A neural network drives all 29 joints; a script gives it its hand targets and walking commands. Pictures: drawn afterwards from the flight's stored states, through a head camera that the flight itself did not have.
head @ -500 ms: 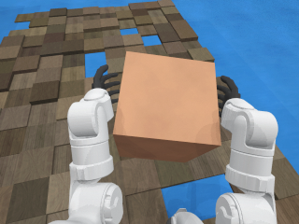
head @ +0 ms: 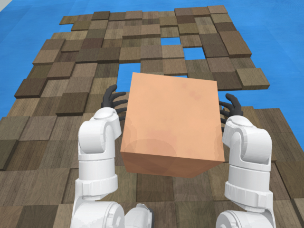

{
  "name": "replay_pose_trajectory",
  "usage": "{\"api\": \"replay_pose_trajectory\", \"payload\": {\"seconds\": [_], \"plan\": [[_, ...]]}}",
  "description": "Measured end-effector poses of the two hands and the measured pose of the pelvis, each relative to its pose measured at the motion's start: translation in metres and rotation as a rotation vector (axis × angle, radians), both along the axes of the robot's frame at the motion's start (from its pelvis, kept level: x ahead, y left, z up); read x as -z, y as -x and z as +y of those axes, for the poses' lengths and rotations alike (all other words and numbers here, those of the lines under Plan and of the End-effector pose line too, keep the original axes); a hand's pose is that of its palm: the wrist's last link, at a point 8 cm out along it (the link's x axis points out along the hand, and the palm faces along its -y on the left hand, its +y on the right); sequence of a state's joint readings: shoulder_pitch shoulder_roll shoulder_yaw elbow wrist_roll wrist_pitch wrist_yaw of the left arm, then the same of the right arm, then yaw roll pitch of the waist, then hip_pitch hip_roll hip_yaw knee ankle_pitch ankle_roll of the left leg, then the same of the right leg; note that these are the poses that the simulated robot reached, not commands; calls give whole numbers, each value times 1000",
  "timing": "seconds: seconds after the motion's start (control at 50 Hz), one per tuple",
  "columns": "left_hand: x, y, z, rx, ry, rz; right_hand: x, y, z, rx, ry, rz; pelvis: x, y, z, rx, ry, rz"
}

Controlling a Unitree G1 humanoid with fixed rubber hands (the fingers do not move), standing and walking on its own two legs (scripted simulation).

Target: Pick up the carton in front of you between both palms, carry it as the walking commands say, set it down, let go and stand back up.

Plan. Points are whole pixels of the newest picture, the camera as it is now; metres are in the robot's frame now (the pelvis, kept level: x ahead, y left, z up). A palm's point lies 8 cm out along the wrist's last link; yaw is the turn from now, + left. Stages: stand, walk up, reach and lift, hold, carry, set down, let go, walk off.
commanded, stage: carry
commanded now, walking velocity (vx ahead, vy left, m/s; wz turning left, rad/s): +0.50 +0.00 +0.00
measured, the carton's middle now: (166, 132) +0.38 +0.04 +0.02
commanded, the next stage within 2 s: none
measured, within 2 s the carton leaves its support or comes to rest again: neither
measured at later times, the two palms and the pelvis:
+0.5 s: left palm (152, 52) +0.60 +0.10 +0.12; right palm (247, 60) +0.59 -0.18 +0.12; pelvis +0.27 -0.02 -0.01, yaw -3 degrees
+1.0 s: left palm (152, 19) +0.90 +0.14 +0.08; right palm (220, 23) +0.88 -0.14 +0.08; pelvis +0.53 +0.01 -0.02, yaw -4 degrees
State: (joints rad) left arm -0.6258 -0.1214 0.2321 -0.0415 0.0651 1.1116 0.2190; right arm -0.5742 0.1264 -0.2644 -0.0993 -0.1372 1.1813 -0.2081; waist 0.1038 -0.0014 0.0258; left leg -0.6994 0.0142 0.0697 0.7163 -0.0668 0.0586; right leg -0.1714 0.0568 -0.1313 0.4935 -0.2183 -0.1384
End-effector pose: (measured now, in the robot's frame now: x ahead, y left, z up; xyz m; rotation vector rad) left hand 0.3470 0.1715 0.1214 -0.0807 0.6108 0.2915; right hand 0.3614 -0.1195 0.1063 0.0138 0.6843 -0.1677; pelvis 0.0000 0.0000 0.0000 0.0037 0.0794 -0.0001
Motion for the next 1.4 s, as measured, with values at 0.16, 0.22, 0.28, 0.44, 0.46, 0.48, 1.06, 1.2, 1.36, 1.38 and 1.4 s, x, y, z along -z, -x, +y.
{"api": "replay_pose_trajectory", "payload": {"seconds": [0.16,0.22,0.28,0.44,0.46,0.48,1.06,1.2,1.36,1.38,1.4], "plan": [[28,-106,-16,134,-38,63,13,-77,-13,90,39,9,18,-98,20,18,-19,-8],[39,-124,-28,135,-76,165,21,-88,-22,139,35,68,6,-124,23,35,-15,-1],[39,-145,-38,133,-67,176,19,-107,-30,171,17,76,-4,-151,22,53,-7,11],[9,-220,-60,107,-76,59,-4,-185,-53,160,-7,-42,-6,-232,-7,59,-9,12],[5,-232,-63,101,-78,38,-8,-198,-56,150,-2,-63,-1,-245,-12,55,-18,8],[1,-243,-67,96,-81,16,-11,-212,-60,137,5,-87,4,-256,-17,56,-21,6],[45,-586,-37,120,-49,164,30,-543,-29,174,24,60,13,-568,14,52,24,38],[38,-671,-54,119,-23,77,19,-624,-46,220,-2,-27,11,-665,5,42,33,51],[30,-771,-62,53,-73,63,16,-751,-55,112,-1,-41,15,-773,-18,20,56,34],[28,-780,-57,29,-69,73,12,-767,-50,88,2,-33,11,-783,-20,19,48,34],[25,-789,-51,5,-63,78,8,-783,-44,70,-3,-28,7,-794,-22,16,42,34]]}}
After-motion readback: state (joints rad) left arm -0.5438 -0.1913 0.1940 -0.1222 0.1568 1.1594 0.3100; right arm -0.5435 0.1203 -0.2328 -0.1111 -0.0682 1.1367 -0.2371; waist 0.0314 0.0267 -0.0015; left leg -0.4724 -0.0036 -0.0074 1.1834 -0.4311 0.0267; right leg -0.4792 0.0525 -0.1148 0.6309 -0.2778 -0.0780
